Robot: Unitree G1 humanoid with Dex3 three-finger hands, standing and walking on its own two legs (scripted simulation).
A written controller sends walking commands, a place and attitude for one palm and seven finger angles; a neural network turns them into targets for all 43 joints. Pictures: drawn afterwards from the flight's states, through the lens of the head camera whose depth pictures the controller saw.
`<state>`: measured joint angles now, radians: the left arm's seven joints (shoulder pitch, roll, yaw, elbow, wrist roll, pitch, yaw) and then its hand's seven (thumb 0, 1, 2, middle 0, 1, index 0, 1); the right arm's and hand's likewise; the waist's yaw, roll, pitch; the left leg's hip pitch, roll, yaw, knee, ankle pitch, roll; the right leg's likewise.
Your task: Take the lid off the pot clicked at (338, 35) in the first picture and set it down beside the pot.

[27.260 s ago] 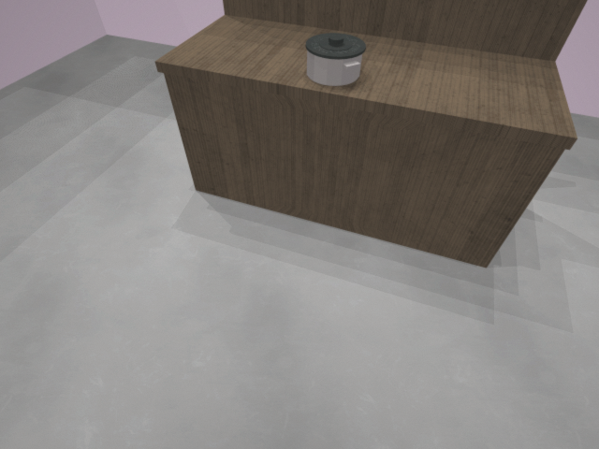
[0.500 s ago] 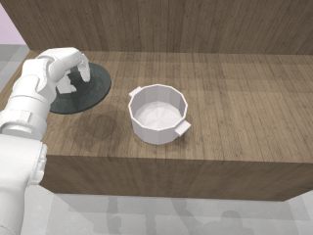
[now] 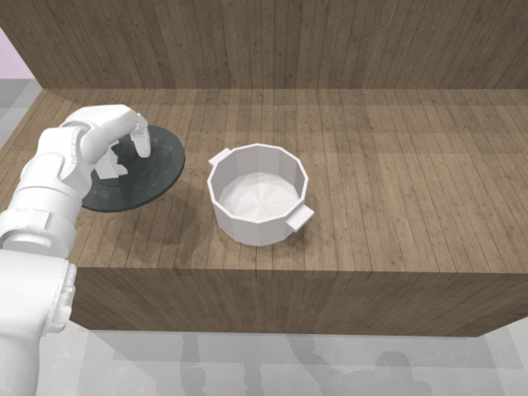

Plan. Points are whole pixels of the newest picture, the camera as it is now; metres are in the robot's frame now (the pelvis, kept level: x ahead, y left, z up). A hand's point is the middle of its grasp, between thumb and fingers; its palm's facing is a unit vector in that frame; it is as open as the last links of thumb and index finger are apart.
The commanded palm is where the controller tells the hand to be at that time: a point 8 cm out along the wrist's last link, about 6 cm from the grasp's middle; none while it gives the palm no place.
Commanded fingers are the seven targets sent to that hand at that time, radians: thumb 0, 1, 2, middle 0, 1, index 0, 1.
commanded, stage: lower the lid onto the table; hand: left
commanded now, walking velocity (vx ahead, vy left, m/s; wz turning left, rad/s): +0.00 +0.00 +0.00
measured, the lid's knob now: (121, 155) +0.49 +0.23 +0.07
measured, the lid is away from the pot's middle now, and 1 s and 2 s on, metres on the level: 0.23 0.23 0.24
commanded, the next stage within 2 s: open the fingers wide in 2.00 s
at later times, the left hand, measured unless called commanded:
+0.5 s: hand (119, 171) +0.46 +0.23 +0.07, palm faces -0.43 -0.04 -0.90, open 7.3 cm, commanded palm +0.47 +0.23 +0.12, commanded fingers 0.00 0.59 1.06 -0.77 -1.01 -0.89 -1.07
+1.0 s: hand (129, 183) +0.46 +0.23 +0.03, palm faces -0.47 -0.03 -0.88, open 7.3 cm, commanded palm +0.49 +0.23 +0.09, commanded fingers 0.00 0.59 1.06 -0.77 -1.01 -0.89 -1.07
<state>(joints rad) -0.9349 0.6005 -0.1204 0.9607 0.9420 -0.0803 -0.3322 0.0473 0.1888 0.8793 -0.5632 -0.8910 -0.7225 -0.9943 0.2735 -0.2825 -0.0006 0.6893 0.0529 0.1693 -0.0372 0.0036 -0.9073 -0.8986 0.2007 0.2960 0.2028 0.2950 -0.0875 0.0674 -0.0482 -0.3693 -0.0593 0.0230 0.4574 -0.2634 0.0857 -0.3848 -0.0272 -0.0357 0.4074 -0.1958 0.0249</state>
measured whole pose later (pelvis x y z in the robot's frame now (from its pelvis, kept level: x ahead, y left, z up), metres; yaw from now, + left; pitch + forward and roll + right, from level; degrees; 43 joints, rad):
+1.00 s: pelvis -0.01 +0.00 -0.01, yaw -1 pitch +14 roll -2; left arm -0.93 0.61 -0.10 1.13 0.99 -0.13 -0.23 0.05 0.19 0.88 -0.56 -0.89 -0.72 -0.99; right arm 0.32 -0.28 0.00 0.71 0.05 0.15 -0.07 0.00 -0.91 -0.90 0.20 0.30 0.20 0.30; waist -0.12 0.05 -0.07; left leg -0.51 -0.04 0.04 0.57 -0.31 0.09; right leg -0.53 -0.01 -0.02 0.50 -0.22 0.02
